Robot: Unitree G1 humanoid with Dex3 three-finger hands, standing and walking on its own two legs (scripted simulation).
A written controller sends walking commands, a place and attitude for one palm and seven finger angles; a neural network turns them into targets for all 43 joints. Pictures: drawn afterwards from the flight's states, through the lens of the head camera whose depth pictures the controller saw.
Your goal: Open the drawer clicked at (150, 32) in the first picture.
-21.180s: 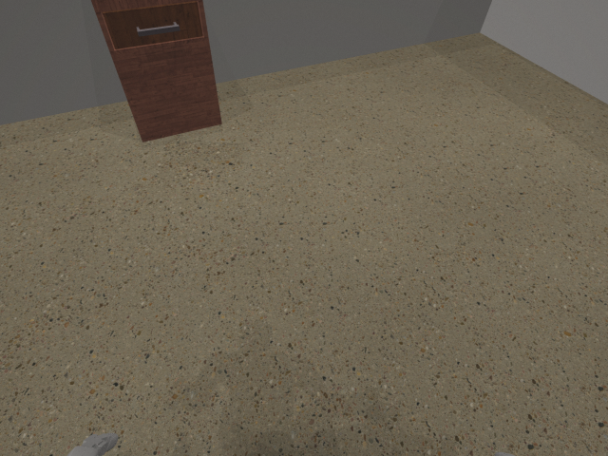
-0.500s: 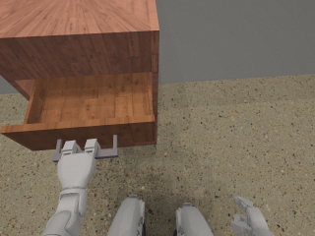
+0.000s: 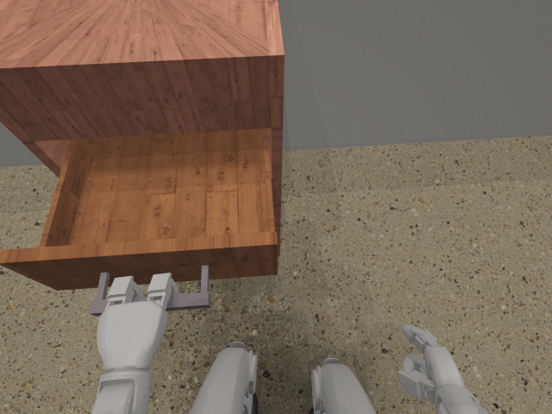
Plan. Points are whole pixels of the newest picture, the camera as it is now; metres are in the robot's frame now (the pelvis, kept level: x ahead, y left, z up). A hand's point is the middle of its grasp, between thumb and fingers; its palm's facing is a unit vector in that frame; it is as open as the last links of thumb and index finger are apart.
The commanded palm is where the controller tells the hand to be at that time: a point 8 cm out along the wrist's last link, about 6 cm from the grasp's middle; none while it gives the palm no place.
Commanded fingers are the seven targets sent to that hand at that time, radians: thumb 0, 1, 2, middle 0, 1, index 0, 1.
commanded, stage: pull the drawer open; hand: left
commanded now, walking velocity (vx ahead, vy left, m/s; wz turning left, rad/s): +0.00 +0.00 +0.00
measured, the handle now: (153, 290) +0.29 +0.22 -0.07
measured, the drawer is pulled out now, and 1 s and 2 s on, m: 0.21 0.29 0.30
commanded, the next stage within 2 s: open the thumb to release the handle in 1.30 s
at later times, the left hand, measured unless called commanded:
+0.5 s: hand (146, 365) +0.19 +0.21 -0.08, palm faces -0.12 -0.10 -0.99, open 5.8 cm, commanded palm +0.15 +0.20 -0.04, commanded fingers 0.00 0.90 0.90 -0.40 -1.35 -0.40 -1.35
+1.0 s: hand (143, 393) +0.15 +0.20 -0.08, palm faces -0.15 -0.12 -0.98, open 5.9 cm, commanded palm +0.11 +0.20 -0.04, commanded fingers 0.00 0.90 0.90 -0.40 -1.35 -0.40 -1.35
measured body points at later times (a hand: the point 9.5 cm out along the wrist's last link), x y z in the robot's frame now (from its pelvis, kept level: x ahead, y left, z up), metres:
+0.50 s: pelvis +0.00 -0.01 -0.01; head +0.11 -0.02 +0.42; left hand +0.19 +0.21 -0.03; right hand +0.22 -0.22 -0.13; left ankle +0.03 +0.10 -0.59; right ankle +0.00 -0.11 -0.59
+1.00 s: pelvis +0.00 -0.02 -0.02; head +0.11 -0.04 +0.42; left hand +0.16 +0.21 -0.03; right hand +0.23 -0.22 -0.14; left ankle +0.03 +0.10 -0.59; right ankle +0.00 -0.11 -0.59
